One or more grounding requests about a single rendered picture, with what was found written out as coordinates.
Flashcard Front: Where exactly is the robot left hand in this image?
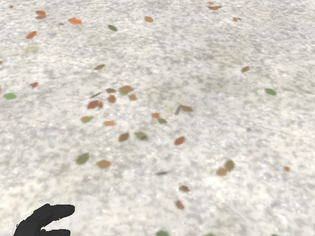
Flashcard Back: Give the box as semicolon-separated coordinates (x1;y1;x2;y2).
13;204;75;236

